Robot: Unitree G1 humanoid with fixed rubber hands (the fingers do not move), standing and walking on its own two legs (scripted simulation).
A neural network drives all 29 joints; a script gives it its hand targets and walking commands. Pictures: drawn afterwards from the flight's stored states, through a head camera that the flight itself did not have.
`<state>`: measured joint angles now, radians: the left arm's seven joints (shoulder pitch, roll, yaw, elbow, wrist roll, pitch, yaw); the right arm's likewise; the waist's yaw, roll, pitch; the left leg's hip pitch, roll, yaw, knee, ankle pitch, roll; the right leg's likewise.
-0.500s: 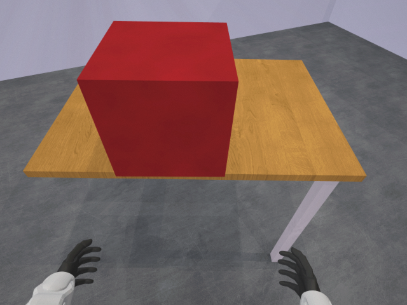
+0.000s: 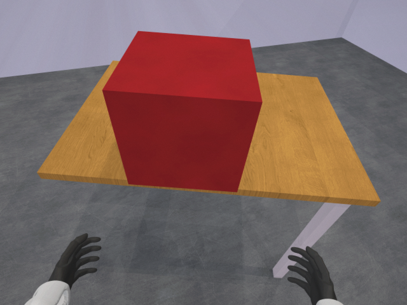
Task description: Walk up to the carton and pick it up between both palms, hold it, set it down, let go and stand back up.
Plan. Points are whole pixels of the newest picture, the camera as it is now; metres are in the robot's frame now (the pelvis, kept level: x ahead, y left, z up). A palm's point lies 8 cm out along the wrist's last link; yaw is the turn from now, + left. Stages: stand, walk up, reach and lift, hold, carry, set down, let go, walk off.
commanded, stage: reach and lift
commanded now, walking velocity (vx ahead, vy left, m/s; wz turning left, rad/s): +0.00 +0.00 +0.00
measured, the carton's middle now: (188, 112) +0.53 +0.07 +0.10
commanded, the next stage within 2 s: none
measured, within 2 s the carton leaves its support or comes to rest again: neither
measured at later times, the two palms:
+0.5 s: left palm (63, 234) +0.22 +0.26 +0.05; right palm (325, 245) +0.23 -0.21 +0.05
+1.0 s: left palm (70, 188) +0.27 +0.25 +0.11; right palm (335, 208) +0.28 -0.21 +0.11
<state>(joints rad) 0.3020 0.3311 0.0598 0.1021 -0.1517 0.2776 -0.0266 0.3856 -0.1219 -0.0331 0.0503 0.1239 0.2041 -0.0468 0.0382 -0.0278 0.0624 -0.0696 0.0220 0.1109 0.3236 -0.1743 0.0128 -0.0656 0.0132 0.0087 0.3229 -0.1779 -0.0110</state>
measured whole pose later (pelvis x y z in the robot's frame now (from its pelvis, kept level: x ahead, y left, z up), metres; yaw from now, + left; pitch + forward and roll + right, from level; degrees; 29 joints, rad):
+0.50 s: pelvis +0.04 +0.01 +0.00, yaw +1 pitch -2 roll -1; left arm 0.39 0.34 0.08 -0.20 -0.25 0.20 -0.04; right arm 0.45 -0.25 -0.06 -0.21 0.28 0.13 -0.04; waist 0.04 0.00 0.03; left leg -0.06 0.01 0.09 0.31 -0.22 0.02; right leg -0.02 0.01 0.00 0.24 -0.19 0.00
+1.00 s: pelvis +0.02 +0.00 +0.00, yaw +0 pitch -2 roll +0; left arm 0.04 0.36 0.16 -0.16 -0.31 0.37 -0.04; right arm 0.12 -0.30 -0.07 -0.23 0.33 0.30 -0.10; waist 0.02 0.00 0.02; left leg -0.08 0.02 0.08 0.31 -0.19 0.01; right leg -0.06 0.02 0.01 0.29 -0.18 -0.01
